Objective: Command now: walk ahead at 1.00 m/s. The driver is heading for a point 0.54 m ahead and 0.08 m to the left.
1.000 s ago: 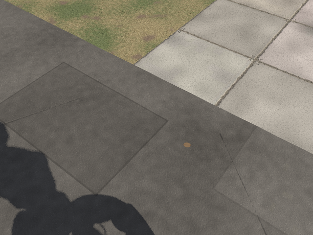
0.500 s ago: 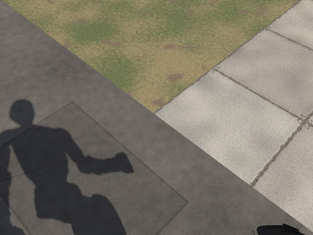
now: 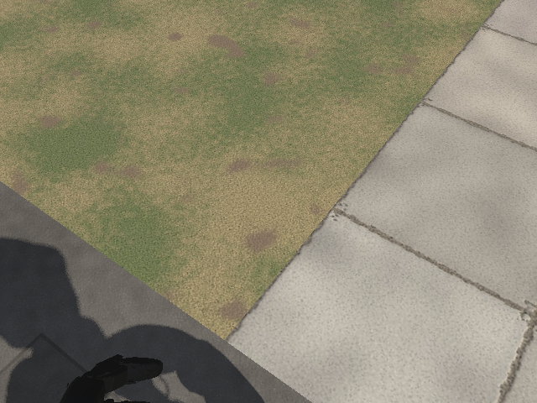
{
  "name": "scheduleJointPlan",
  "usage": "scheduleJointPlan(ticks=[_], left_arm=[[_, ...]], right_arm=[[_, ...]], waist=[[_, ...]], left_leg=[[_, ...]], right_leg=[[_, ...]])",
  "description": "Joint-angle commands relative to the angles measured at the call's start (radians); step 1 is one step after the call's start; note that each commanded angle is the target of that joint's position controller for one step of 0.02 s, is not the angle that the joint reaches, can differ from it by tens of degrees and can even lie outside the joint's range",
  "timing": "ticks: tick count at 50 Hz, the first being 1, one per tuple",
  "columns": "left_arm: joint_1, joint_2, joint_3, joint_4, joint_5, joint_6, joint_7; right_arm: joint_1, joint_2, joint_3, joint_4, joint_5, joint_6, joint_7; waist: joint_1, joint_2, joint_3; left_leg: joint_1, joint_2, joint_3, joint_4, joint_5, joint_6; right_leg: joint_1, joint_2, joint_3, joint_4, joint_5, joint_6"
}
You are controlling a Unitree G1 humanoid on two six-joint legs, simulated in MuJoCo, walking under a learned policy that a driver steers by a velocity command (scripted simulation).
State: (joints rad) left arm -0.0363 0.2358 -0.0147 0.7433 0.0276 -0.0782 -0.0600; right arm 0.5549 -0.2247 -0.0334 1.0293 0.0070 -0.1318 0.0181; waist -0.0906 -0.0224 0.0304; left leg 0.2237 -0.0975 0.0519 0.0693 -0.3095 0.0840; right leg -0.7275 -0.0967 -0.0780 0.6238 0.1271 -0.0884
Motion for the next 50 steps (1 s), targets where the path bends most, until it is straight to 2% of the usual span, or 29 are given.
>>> scheduleJointPlan(ticks=[1, 2, 4, 5, 6, 7, 8, 9, 10, 12, 15, 19, 21, 23, 25, 26, 27, 28, 29, 31, 32, 33, 36, 39, 43, 46, 47, 48, 50], left_arm=[[-0.033, 0.092, 0.017, -0.058, 0.005, -0.013, 0.015], [0.042, 0.121, 0.029, -0.041, 0.004, -0.012, 0.024], [0.425, 0.190, 0.068, 0.073, 0.004, -0.005, 0.053], [0.596, 0.261, 0.096, 0.108, 0.019, 0.003, 0.072], [0.557, 0.331, 0.120, 0.102, 0.032, 0.004, 0.066], [0.486, 0.267, 0.121, 0.092, 0.012, 0.009, 0.047], [0.413, 0.204, 0.108, 0.103, 0.007, -0.002, 0.046], [0.396, 0.142, 0.097, 0.126, 0.011, -0.011, 0.045], [0.382, 0.105, 0.086, 0.143, 0.014, -0.020, 0.049], [0.376, 0.066, 0.069, 0.166, 0.010, -0.038, 0.055], [0.388, 0.102, 0.075, 0.177, -0.008, -0.069, 0.043], [0.436, 0.086, 0.057, 0.196, -0.032, -0.088, 0.040], [0.494, 0.130, 0.059, 0.223, -0.043, -0.092, 0.050], [0.498, 0.176, 0.064, 0.228, -0.044, -0.077, 0.068], [0.452, 0.202, 0.069, 0.225, -0.034, -0.049, 0.085], [0.428, 0.196, 0.069, 0.217, -0.045, -0.038, 0.090], [0.535, 0.086, 0.053, 0.203, -0.038, -0.030, 0.087], [0.708, 0.039, 0.039, 0.218, -0.110, -0.018, 0.094], [0.613, 0.104, 0.047, 0.209, -0.084, -0.013, 0.100], [0.443, 0.094, 0.045, 0.173, -0.026, -0.004, 0.090], [0.429, 0.082, 0.045, 0.174, -0.006, 0.017, 0.082], [0.448, 0.067, 0.046, 0.182, 0.006, 0.041, 0.076], [0.475, 0.004, 0.031, 0.194, -0.004, 0.073, 0.073], [0.417, 0.021, 0.029, 0.198, -0.011, 0.078, 0.083], [0.331, 0.039, 0.027, 0.203, -0.012, 0.085, 0.092], [0.325, 0.036, 0.020, 0.221, 0.000, 0.072, 0.097], [0.338, 0.072, 0.025, 0.226, 0.008, 0.062, 0.101], [0.310, 0.127, 0.034, 0.222, 0.003, 0.056, 0.102], [0.266, 0.053, 0.019, 0.232, -0.017, 0.053, 0.090]], right_arm=[[-0.025, -0.203, -0.032, -0.047, -0.006, -0.010, -0.016], [-0.029, -0.225, -0.036, -0.045, -0.021, 0.003, -0.026], [-0.094, -0.256, -0.045, -0.052, -0.042, 0.034, -0.044], [-0.103, -0.200, -0.035, -0.074, -0.048, 0.036, -0.043], [0.040, -0.033, -0.002, -0.113, 0.017, 0.020, -0.014], [-0.040, -0.140, -0.016, -0.128, 0.014, 0.009, -0.024], [-0.181, -0.145, -0.016, -0.164, 0.007, 0.007, -0.027], [-0.219, -0.122, -0.008, -0.179, -0.004, 0.006, -0.022], [-0.249, -0.099, -0.004, -0.193, -0.021, 0.017, -0.013], [-0.200, -0.054, 0.007, -0.182, -0.037, 0.057, 0.011], [-0.333, -0.059, 0.012, -0.243, -0.039, 0.085, 0.029], [-0.518, -0.025, 0.036, -0.309, -0.036, 0.053, 0.047], [-0.522, -0.023, 0.042, -0.299, -0.036, 0.039, 0.050], [-0.436, -0.070, 0.029, -0.260, -0.054, 0.036, 0.036], [-0.162, -0.129, 0.005, -0.166, -0.068, 0.027, 0.016], [-0.051, -0.161, -0.007, -0.123, -0.083, 0.021, 0.006], [-0.026, -0.259, -0.027, -0.101, -0.090, 0.021, -0.001], [-0.002, -0.284, -0.041, -0.118, -0.053, 0.021, 0.004], [-0.088, -0.241, -0.046, -0.158, -0.013, 0.035, -0.004], [-0.247, -0.106, -0.007, -0.156, -0.010, 0.043, -0.019], [-0.265, -0.069, 0.007, -0.152, -0.008, 0.043, -0.029], [-0.251, -0.055, 0.017, -0.137, -0.009, 0.042, -0.032], [-0.275, -0.102, 0.011, -0.122, -0.026, 0.026, -0.022], [-0.286, -0.099, 0.013, -0.111, -0.030, 0.032, -0.010], [-0.270, -0.100, 0.012, -0.091, -0.028, 0.062, -0.011], [-0.266, -0.086, 0.015, -0.079, -0.023, 0.088, -0.026], [-0.239, -0.071, 0.017, -0.076, -0.028, 0.093, -0.031], [-0.146, -0.045, 0.017, -0.062, -0.020, 0.097, -0.031], [-0.157, -0.045, 0.018, -0.026, -0.013, 0.118, -0.038]], waist=[[0.081, 0.092, 0.054], [0.123, 0.126, -0.012], [0.315, 0.143, -0.199], [0.363, 0.084, -0.298], [0.197, -0.302, -0.451], [0.221, -0.125, -0.421], [0.203, -0.036, -0.223], [0.166, 0.063, -0.110], [0.126, 0.073, -0.057], [0.058, 0.036, -0.007], [0.056, -0.001, 0.088], [0.089, 0.040, 0.137], [0.101, 0.002, 0.102], [0.069, -0.054, 0.026], [-0.060, -0.102, -0.113], [-0.116, -0.086, -0.148], [-0.032, 0.161, -0.264], [0.008, 0.221, -0.573], [-0.009, 0.043, -0.578], [0.059, -0.018, -0.218], [0.083, -0.022, -0.157], [0.103, -0.005, -0.131], [0.156, 0.057, -0.152], [0.147, 0.115, -0.156], [0.113, 0.130, -0.114], [0.115, 0.078, -0.040], [0.100, 0.026, -0.025], [0.030, -0.072, -0.007], [0.036, -0.089, 0.031]], left_leg=[[-0.133, 0.253, -0.021, 0.045, 1.141, 0.045], [-0.084, 0.267, -0.018, 0.166, 1.274, 0.039], [-0.155, 0.269, 0.002, 0.640, 1.247, 0.033], [-0.352, 0.212, 0.005, 1.000, 0.923, 0.040], [-0.767, 0.001, -0.054, 1.467, -0.084, -0.016], [-0.923, 0.044, -0.155, 1.520, -0.076, 0.023], [-0.988, 0.108, -0.149, 1.458, 0.003, 0.029], [-0.957, 0.144, -0.143, 1.373, 0.026, 0.030], [-0.908, 0.174, -0.161, 1.306, 0.032, 0.027], [-0.828, 0.202, -0.164, 1.236, 0.033, 0.007], [-0.906, 0.228, -0.128, 1.094, 0.152, -0.013], [-0.734, 0.151, 0.037, 0.648, 0.472, -0.008], [-0.647, 0.099, 0.079, 0.518, 0.589, 0.009], [-0.563, 0.021, 0.108, 0.476, 0.525, 0.030], [-0.319, 0.006, 0.048, 0.433, 0.509, 0.064], [-0.214, 0.085, -0.012, 0.343, 0.669, 0.081], [0.044, 0.362, -0.203, 0.559, 1.448, 0.149], [0.371, 0.593, -0.557, 0.619, 1.768, 0.348], [0.242, 0.539, -0.507, 0.509, 1.514, 0.325], [-0.125, 0.411, -0.361, 0.361, 1.113, 0.235], [-0.257, 0.379, -0.305, 0.308, 1.074, 0.210], [-0.371, 0.358, -0.263, 0.274, 1.086, 0.190], [-0.497, 0.315, -0.150, 0.242, 1.122, 0.181], [-0.512, 0.258, -0.075, 0.238, 1.000, 0.129], [-0.548, 0.269, -0.120, 0.200, 0.546, 0.108], [-0.603, 0.247, -0.162, 0.226, 0.172, 0.053], [-0.614, 0.216, -0.164, 0.259, 0.078, 0.018], [-0.606, 0.135, -0.119, 0.283, 0.011, -0.007], [-0.390, 0.124, -0.100, 0.271, 0.088, -0.030]], right_leg=[[0.262, 0.113, -0.078, -0.084, -0.006, -0.039], [0.343, 0.150, -0.076, -0.078, -0.087, -0.052], [0.708, 0.158, -0.029, -0.095, -0.200, -0.088], [0.931, -0.006, 0.144, -0.037, -0.440, -0.117], [1.219, -0.309, 0.773, -0.199, -0.647, -0.269], [1.192, -0.279, 0.891, -0.322, -0.694, -0.275], [1.036, -0.241, 0.704, -0.337, -0.588, -0.240], [0.859, -0.208, 0.584, -0.369, -0.466, -0.213], [0.729, -0.158, 0.492, -0.390, -0.422, -0.180], [0.558, -0.124, 0.354, -0.461, -0.432, -0.131], [0.472, -0.090, 0.173, -0.564, -0.321, -0.084], [0.419, 0.005, -0.059, -0.537, 0.291, -0.031], [0.527, -0.022, -0.054, -0.520, 0.427, -0.019], [0.669, -0.039, -0.057, -0.381, 0.659, 0.005], [0.702, -0.037, -0.067, -0.027, 0.679, 0.032], [0.655, 0.009, -0.083, 0.220, 0.460, 0.040], [0.431, 0.153, -0.095, 0.645, -0.587, 0.051], [0.196, 0.228, 0.178, 0.983, -0.818, 0.065], [0.185, 0.165, 0.243, 0.927, -0.681, 0.060], [0.153, 0.084, 0.169, 0.707, -0.591, 0.074], [0.218, 0.066, 0.168, 0.624, -0.571, 0.080], [0.319, 0.066, 0.159, 0.558, -0.552, 0.088], [0.448, 0.070, 0.121, 0.391, -0.511, 0.099], [0.487, 0.067, 0.086, 0.190, -0.380, 0.090], [0.526, 0.059, 0.078, 0.061, -0.331, 0.089], [0.604, 0.040, 0.095, -0.181, -0.269, 0.068], [0.625, -0.032, 0.173, -0.235, -0.201, 0.056], [0.591, -0.111, 0.267, -0.259, -0.133, 0.022], [0.366, -0.080, 0.264, -0.346, -0.346, 0.025]])
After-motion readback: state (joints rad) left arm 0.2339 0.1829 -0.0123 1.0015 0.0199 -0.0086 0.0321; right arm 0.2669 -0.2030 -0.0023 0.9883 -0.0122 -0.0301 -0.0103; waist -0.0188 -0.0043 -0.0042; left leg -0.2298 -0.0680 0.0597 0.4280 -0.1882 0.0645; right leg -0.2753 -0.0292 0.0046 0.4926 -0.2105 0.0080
